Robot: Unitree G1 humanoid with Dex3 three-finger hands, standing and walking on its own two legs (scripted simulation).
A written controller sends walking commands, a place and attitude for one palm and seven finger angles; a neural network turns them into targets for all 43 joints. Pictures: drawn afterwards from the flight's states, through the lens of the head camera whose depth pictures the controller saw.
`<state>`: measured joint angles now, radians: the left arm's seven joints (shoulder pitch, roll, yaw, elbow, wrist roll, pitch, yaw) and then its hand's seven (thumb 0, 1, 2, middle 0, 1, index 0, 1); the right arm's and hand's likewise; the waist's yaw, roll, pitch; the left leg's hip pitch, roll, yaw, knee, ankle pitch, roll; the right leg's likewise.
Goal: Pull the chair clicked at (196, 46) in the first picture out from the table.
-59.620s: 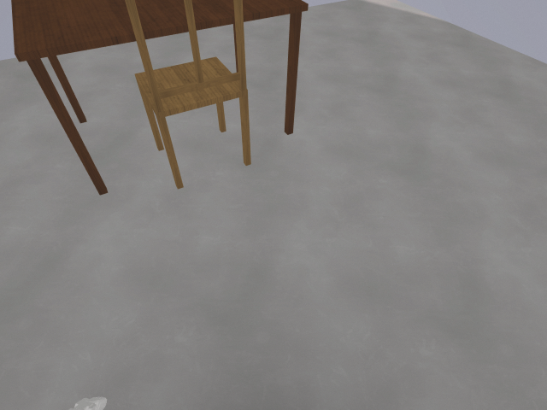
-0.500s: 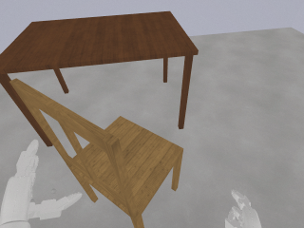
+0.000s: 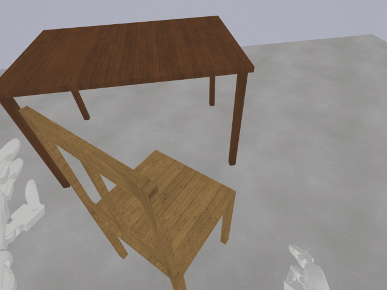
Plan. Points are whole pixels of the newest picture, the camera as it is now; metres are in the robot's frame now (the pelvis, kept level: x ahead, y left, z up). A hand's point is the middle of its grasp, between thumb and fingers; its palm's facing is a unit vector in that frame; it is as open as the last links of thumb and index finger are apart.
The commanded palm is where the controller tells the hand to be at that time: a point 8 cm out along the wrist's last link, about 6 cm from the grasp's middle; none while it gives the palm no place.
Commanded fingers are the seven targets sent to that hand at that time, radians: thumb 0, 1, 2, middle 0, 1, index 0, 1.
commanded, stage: draw the hand back to the body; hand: left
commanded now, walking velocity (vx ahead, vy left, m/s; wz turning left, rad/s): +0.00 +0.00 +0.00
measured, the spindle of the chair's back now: (107, 200) +0.34 +0.28 -0.06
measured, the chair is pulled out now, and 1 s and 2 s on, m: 0.55 0.55 0.55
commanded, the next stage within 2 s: step back with the hand held close in 0.20 s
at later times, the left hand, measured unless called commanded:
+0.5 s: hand (35, 215) +0.18 +0.26 +0.16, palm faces +0.44 -0.77 -0.46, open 7.5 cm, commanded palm +0.12 +0.30 +0.17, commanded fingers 0.00 0.90 0.90 -0.20 -0.30 -0.20 -0.30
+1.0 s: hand (17, 252) +0.12 +0.26 +0.16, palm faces +0.43 -0.77 -0.47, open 7.4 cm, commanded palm +0.06 +0.30 +0.17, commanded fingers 0.00 0.90 0.90 -0.20 -0.30 -0.20 -0.30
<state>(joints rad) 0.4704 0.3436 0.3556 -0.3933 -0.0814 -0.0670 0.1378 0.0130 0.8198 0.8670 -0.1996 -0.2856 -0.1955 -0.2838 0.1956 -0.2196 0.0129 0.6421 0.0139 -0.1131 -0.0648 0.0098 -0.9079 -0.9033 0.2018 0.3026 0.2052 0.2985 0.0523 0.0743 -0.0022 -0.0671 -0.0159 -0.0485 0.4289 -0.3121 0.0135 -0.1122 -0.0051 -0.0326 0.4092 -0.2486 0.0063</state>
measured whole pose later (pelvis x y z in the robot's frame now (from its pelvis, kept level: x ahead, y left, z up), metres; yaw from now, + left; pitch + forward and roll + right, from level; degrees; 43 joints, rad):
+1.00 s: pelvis -0.08 +0.00 -0.01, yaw +0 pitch +1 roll -1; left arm 0.57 0.41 0.41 -0.54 -0.05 -0.17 0.17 0.02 0.88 0.90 -0.22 -0.30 -0.21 -0.30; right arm 0.17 -0.21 0.00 0.57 0.01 -0.04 -0.08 0.01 -0.91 -0.90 0.20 0.30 0.21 0.30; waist 0.01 0.01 0.01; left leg -0.34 -0.01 -0.05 0.57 -0.26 0.01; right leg -0.35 0.00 -0.04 0.48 -0.16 0.00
